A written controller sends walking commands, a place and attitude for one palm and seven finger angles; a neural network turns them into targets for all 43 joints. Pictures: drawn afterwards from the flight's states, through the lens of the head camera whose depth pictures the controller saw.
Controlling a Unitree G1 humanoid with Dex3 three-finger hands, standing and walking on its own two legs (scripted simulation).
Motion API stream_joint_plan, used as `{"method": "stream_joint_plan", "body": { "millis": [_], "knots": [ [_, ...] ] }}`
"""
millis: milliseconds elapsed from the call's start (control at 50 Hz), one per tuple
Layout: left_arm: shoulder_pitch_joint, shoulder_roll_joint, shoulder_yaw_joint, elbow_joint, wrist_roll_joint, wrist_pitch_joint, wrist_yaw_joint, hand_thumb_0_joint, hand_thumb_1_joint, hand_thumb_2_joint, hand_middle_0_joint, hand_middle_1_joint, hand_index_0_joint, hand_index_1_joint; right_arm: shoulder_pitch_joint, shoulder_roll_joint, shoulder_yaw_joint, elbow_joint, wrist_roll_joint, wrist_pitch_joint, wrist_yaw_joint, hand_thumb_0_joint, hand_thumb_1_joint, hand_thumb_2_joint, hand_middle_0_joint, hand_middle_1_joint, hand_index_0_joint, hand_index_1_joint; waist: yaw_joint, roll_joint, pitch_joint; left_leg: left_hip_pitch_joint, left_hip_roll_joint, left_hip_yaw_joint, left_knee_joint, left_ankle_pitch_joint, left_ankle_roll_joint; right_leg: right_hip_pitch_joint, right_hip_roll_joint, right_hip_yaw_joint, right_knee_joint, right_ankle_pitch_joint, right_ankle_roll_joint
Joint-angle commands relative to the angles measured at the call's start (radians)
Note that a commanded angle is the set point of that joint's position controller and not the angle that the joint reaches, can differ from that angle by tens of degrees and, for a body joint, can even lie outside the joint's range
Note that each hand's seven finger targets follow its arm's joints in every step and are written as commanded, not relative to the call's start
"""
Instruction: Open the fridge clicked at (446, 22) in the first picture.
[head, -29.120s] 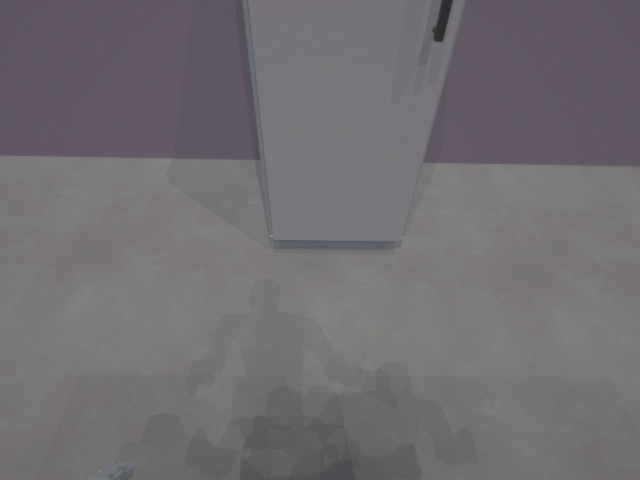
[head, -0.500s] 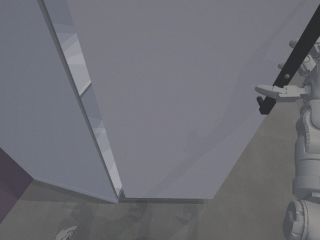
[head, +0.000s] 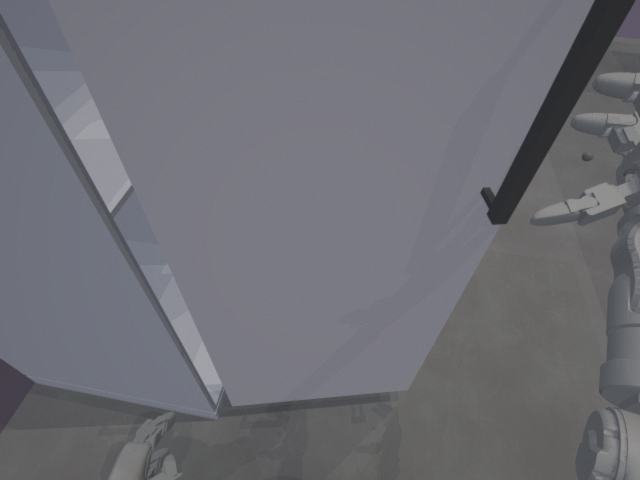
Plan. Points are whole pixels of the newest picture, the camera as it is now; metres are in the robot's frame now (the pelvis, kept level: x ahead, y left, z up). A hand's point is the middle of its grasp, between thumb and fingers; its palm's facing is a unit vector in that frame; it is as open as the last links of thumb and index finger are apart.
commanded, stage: slip the hand off the handle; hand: right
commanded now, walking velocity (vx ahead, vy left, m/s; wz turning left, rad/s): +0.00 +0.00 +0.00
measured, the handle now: (541, 109) +0.45 -0.19 +0.26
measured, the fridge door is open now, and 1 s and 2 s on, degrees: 74 74 74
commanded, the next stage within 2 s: draw the hand back to the body in 1.12 s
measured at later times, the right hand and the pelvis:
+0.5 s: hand (631, 152) +0.42 -0.28 +0.24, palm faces +0.20 +0.96 -0.18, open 14.7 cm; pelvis +0.01 -0.02 +0.00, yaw +0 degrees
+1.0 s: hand out of the picture +0.32 -0.29 +0.24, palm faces +0.24 +0.95 -0.18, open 14.7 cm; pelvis +0.00 +0.00 +0.00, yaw -2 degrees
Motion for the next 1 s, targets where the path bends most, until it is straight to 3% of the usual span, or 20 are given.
{"method": "stream_joint_plan", "body": {
  "millis": [0,60,160,220,280,320,340,400,460,480,520,560,620,720,820,920,960,980],
  "knots": [
    [0.034,0.148,0.051,-0.097,-0.009,-0.028,0.024,0.0,0.9,0.9,-0.2,-0.3,-0.2,-0.3,-0.478,-0.267,-0.037,-0.213,0.028,-0.065,0.044,0.0,0.55,-0.2,0.25,1.15,0.25,1.15,0.018,-0.022,-0.315,0.061,-0.02,-0.017,-0.04,0.332,0.013,0.178,0.037,0.024,-0.013,0.296,-0.038],
    [0.04,0.146,0.048,-0.09,-0.008,-0.028,0.03,0.0,0.9,0.9,-0.2,-0.3,-0.2,-0.3,-0.517,-0.232,0.004,-0.208,0.041,-0.068,0.068,0.0,0.55,-0.2,0.25,1.15,0.25,1.15,0.029,-0.072,-0.31,0.022,-0.022,-0.008,-0.037,0.324,0.02,0.203,0.037,0.04,0.0,0.325,-0.035],
    [0.054,0.158,0.046,-0.09,-0.003,-0.018,0.034,0.0,0.9,0.9,-0.2,-0.3,-0.2,-0.3,-0.46,-0.296,-0.068,-0.165,0.059,-0.058,0.082,0.0,0.55,-0.2,0.25,1.15,0.25,1.15,0.007,-0.031,-0.32,0.039,-0.023,0.001,-0.024,0.337,0.021,0.177,0.035,0.056,0.005,0.355,-0.03],
    [0.061,0.16,0.048,-0.094,-0.004,-0.012,0.034,0.0,0.9,0.9,-0.2,-0.3,-0.2,-0.3,-0.474,-0.324,-0.089,-0.16,0.058,-0.058,0.087,0.0,0.55,-0.2,0.25,1.15,0.25,1.15,0.011,-0.012,-0.325,0.034,-0.025,0.001,-0.02,0.338,0.018,0.174,0.031,0.057,0.005,0.358,-0.029],
    [0.067,0.159,0.048,-0.104,-0.001,-0.007,0.033,0.0,0.9,0.9,-0.2,-0.3,-0.2,-0.3,-0.46,-0.366,-0.123,-0.202,0.053,-0.071,0.09,0.0,0.55,-0.2,0.25,1.15,0.25,1.15,-0.002,-0.072,-0.355,0.042,-0.027,0.0,-0.009,0.35,0.022,0.188,0.03,0.059,0.011,0.396,-0.025],
    [0.069,0.158,0.049,-0.108,-0.001,-0.006,0.032,0.0,0.9,0.9,-0.2,-0.3,-0.2,-0.3,-0.458,-0.345,-0.103,-0.202,0.054,-0.074,0.098,0.0,0.55,-0.2,0.25,1.15,0.25,1.15,0.004,-0.064,-0.343,0.024,-0.031,0.003,-0.011,0.328,0.021,0.192,0.026,0.063,0.009,0.386,-0.023],
    [0.074,0.162,0.053,-0.105,-0.001,-0.005,0.034,0.0,0.9,0.9,-0.2,-0.3,-0.2,-0.3,-0.448,-0.382,-0.135,-0.198,0.052,-0.075,0.099,0.0,0.55,-0.2,0.25,1.15,0.25,1.15,0.0,-0.08,-0.348,0.024,-0.032,0.003,-0.009,0.324,0.023,0.195,0.024,0.064,0.01,0.393,-0.02],
    [0.081,0.164,0.051,-0.11,-0.001,0.0,0.036,0.0,0.9,0.9,-0.2,-0.3,-0.2,-0.3,-0.435,-0.392,-0.142,-0.19,0.058,-0.07,0.115,0.0,0.55,-0.2,0.25,1.15,0.25,1.15,0.0,-0.074,-0.345,0.03,-0.033,0.002,-0.009,0.324,0.022,0.182,0.024,0.061,0.009,0.382,-0.023],
    [0.064,0.157,0.052,-0.137,-0.003,-0.001,0.032,0.0,0.9,0.9,-0.2,-0.3,-0.2,-0.3,-0.324,-0.34,-0.129,-0.269,0.081,-0.065,0.131,0.0,0.55,-0.2,0.25,1.15,0.25,1.15,-0.02,-0.09,-0.365,0.054,-0.034,0.009,-0.004,0.348,0.026,0.208,0.021,0.065,0.01,0.436,-0.021],
    [0.06,0.16,0.052,-0.139,-0.004,-0.001,0.03,0.0,0.9,0.9,-0.2,-0.3,-0.2,-0.3,-0.271,-0.362,-0.163,-0.275,0.093,-0.056,0.132,0.0,0.55,-0.2,0.25,1.15,0.25,1.15,-0.03,-0.076,-0.36,0.056,-0.035,0.009,-0.004,0.351,0.023,0.204,0.02,0.067,0.011,0.437,-0.022],
    [0.041,0.156,0.049,-0.151,-0.009,0.001,0.03,0.0,0.9,0.9,-0.2,-0.3,-0.2,-0.3,-0.23,-0.336,-0.153,-0.319,0.108,-0.036,0.139,0.0,0.55,-0.2,0.25,1.15,0.25,1.15,-0.03,-0.06,-0.338,0.058,-0.035,0.011,-0.009,0.336,0.02,0.188,0.021,0.06,0.0,0.397,-0.023],
    [0.024,0.158,0.048,-0.153,-0.011,0.001,0.035,0.0,0.9,0.9,-0.2,-0.3,-0.2,-0.3,-0.2,-0.35,-0.177,-0.356,0.119,-0.021,0.136,0.0,0.55,-0.2,0.25,1.15,0.25,1.15,-0.039,-0.06,-0.298,0.063,-0.033,0.013,-0.018,0.322,0.022,0.17,0.021,0.056,-0.007,0.373,-0.026],
    [-0.003,0.151,0.044,-0.165,-0.012,-0.006,0.038,0.0,0.9,0.9,-0.2,-0.3,-0.2,-0.3,-0.154,-0.366,-0.209,-0.437,0.126,0.0,0.127,0.0,0.55,-0.2,0.25,1.15,0.25,1.15,-0.044,-0.059,-0.299,0.069,-0.033,0.012,-0.018,0.307,0.02,0.169,0.024,0.054,-0.014,0.342,-0.026],
    [-0.044,0.143,0.033,-0.166,-0.015,-0.02,0.049,0.0,0.9,0.9,-0.2,-0.3,-0.2,-0.3,-0.121,-0.319,-0.172,-0.502,0.136,0.019,0.125,0.0,0.55,-0.2,0.25,1.15,0.25,1.15,-0.032,-0.066,-0.256,0.047,-0.03,0.009,-0.033,0.259,0.017,0.169,0.03,0.051,-0.019,0.271,-0.029],
    [-0.075,0.144,0.019,-0.159,-0.023,-0.033,0.068,0.0,0.9,0.9,-0.2,-0.3,-0.2,-0.3,-0.136,-0.318,-0.151,-0.457,0.148,0.034,0.148,0.0,0.55,-0.2,0.25,1.15,0.25,1.15,-0.019,-0.043,-0.176,0.005,-0.024,0.005,-0.063,0.141,0.014,0.138,0.032,0.058,-0.034,0.144,-0.032],
    [-0.097,0.141,0.011,-0.161,-0.02,-0.05,0.076,0.0,0.9,0.9,-0.2,-0.3,-0.2,-0.3,-0.128,-0.333,-0.163,-0.466,0.162,0.01,0.169,0.0,0.55,-0.2,0.25,1.15,0.25,1.15,-0.028,-0.04,-0.212,0.029,-0.019,-0.001,-0.061,0.131,0.016,0.147,0.038,0.063,-0.027,0.134,-0.033],
    [-0.099,0.145,0.008,-0.154,-0.022,-0.049,0.078,0.0,0.9,0.9,-0.2,-0.3,-0.2,-0.3,-0.082,-0.356,-0.189,-0.424,0.173,0.012,0.182,0.0,0.55,-0.2,0.25,1.15,0.25,1.15,-0.037,-0.026,-0.188,0.037,-0.014,-0.004,-0.067,0.128,0.014,0.123,0.037,0.057,-0.025,0.121,-0.033],
    [-0.11,0.141,0.005,-0.162,-0.023,-0.055,0.076,0.0,0.9,0.9,-0.2,-0.3,-0.2,-0.3,-0.107,-0.346,-0.176,-0.452,0.176,0.004,0.191,0.0,0.55,-0.2,0.25,1.15,0.25,1.15,-0.034,-0.051,-0.2,0.042,-0.011,-0.005,-0.063,0.131,0.014,0.122,0.041,0.058,-0.026,0.122,-0.032]
  ]
}}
